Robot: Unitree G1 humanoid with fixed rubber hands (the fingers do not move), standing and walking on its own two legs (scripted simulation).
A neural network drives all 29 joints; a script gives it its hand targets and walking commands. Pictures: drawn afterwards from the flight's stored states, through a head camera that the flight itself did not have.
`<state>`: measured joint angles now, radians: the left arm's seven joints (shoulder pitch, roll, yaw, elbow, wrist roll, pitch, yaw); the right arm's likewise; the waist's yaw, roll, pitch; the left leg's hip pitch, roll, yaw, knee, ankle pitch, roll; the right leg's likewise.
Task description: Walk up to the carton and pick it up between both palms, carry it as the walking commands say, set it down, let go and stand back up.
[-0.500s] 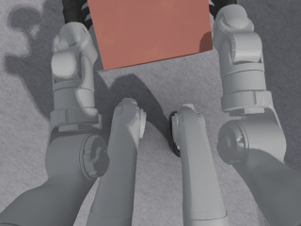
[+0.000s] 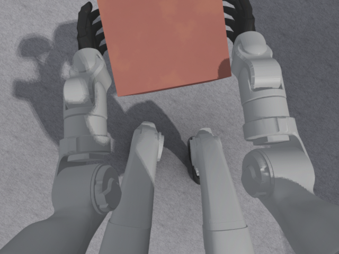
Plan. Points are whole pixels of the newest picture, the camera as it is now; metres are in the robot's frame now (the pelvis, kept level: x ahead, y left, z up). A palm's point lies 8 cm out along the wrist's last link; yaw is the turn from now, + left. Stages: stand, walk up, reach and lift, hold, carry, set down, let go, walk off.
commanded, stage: reach and lift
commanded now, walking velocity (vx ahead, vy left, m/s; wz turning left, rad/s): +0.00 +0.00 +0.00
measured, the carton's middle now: (168, 48) +0.50 +0.05 -0.15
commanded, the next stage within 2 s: none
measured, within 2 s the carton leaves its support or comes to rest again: neither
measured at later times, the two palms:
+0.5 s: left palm (79, 46) +0.45 +0.18 -0.02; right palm (266, 27) +0.50 -0.10 -0.01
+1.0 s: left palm (37, 17) +0.44 +0.17 +0.10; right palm out of the picture +0.48 -0.11 +0.10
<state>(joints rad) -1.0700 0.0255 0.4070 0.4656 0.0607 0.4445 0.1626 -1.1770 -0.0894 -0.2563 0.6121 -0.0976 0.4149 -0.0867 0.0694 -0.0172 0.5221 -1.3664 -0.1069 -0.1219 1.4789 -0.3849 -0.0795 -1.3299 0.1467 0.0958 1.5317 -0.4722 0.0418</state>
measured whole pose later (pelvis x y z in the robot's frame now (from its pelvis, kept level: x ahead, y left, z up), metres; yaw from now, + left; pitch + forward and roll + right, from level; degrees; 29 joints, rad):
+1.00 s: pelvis +0.10 +0.00 +0.14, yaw -1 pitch +18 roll +0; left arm -0.54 -0.20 0.46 0.54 0.29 0.36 0.08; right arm -0.61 0.09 -0.35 0.68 -0.26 0.31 0.00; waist 0.07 -0.03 -0.04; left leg -0.88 -0.07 -0.13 0.86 -0.30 -0.03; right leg -0.84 0.11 0.16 0.90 -0.36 0.02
